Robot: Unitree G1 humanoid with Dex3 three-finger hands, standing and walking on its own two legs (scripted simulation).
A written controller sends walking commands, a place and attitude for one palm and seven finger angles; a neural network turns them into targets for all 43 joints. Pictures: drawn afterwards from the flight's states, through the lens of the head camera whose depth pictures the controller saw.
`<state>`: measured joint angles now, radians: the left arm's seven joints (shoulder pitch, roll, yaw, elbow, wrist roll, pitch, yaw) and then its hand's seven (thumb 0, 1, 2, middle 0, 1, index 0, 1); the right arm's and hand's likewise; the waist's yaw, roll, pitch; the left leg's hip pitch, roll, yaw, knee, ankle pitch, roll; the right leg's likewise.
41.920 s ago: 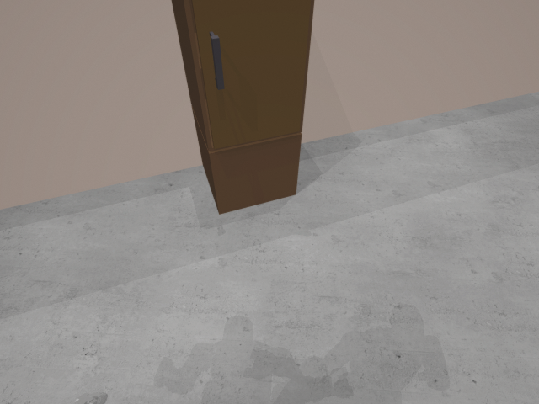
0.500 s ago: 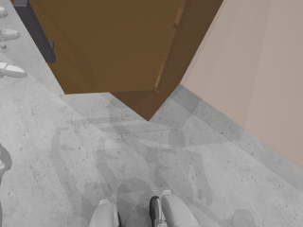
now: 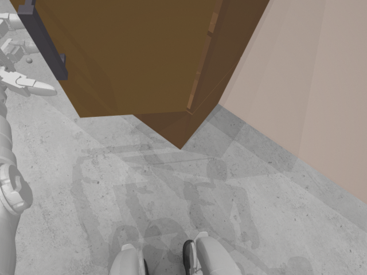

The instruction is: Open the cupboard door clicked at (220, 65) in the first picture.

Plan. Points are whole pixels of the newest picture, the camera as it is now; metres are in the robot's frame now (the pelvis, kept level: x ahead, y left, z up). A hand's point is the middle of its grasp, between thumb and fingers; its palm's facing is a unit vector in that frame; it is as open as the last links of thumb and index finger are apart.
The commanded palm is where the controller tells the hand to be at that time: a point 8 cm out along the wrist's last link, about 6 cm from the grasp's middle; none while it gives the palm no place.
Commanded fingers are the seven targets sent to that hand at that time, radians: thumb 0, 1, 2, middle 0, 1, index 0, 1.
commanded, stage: slide the fingers in behind the handle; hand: left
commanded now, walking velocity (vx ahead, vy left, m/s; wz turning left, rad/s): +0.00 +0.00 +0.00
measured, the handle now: (48, 40) +0.58 +0.22 +0.08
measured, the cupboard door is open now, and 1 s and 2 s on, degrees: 45 45 46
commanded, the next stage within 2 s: close the thumb around the handle in 0.92 s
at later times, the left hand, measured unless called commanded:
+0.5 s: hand (47, 60) +0.53 +0.21 +0.08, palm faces +0.02 -1.00 -0.02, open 14.0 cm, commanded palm +0.51 +0.25 +0.08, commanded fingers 0.00 -0.50 0.30 -0.30 -1.20 -0.30 -1.20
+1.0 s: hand (54, 59) +0.53 +0.20 +0.08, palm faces +0.02 -1.00 -0.03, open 14.0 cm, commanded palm +0.51 +0.24 +0.08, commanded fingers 0.00 -0.50 0.30 -0.30 -1.20 -0.30 -1.20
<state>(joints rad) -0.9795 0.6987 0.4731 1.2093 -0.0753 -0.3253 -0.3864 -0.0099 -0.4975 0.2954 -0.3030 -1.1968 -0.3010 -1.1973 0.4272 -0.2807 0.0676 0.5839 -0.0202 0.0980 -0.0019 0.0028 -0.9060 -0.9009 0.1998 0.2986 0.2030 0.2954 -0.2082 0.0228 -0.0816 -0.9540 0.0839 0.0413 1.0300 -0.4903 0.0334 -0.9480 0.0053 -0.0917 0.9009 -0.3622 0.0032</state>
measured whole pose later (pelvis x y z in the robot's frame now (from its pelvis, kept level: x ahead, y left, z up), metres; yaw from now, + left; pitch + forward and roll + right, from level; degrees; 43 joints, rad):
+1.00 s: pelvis +0.00 -0.01 +0.00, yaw +1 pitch +24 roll -4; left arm -1.00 0.60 0.43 1.22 -0.06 -0.35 -0.28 -0.01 -0.50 0.30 -0.30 -1.20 -0.30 -1.20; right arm 0.42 -0.28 0.05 0.61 -0.03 0.07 0.01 0.00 -0.91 -0.90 0.20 0.30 0.20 0.30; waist -0.20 0.03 -0.09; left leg -0.95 0.08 0.04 1.02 -0.49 0.02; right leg -0.95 0.00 -0.09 0.92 -0.38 0.00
